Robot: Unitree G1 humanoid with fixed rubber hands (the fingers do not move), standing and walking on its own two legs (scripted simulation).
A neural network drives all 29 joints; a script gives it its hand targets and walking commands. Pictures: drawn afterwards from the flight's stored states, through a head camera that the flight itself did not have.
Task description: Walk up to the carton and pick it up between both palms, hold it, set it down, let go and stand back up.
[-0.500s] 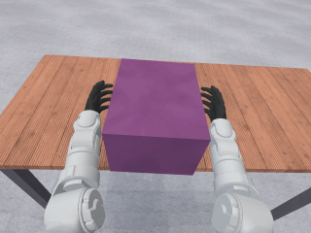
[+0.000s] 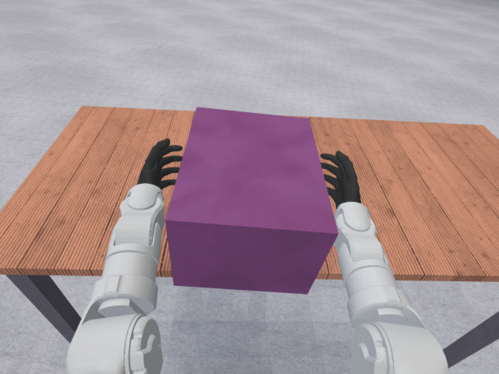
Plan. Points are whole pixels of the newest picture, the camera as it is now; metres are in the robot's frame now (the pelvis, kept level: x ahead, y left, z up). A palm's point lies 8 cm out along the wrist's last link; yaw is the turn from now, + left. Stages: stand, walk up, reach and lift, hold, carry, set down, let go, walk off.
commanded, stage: reach and lift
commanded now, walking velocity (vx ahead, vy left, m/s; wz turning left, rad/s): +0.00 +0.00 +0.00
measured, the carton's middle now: (248, 193) +0.43 -0.01 +0.08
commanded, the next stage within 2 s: hold in 1.80 s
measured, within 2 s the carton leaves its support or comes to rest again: neither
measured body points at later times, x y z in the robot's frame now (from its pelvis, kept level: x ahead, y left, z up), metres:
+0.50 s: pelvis -0.02 +0.00 +0.00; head -0.05 +0.03 +0.45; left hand +0.40 +0.16 +0.17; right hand +0.38 -0.16 +0.17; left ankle +0.00 +0.11 -0.75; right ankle +0.00 -0.12 -0.75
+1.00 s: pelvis -0.02 +0.00 +0.00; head -0.06 +0.03 +0.45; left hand +0.37 +0.16 +0.19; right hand +0.37 -0.16 +0.20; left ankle +0.00 +0.11 -0.75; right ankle +0.00 -0.12 -0.75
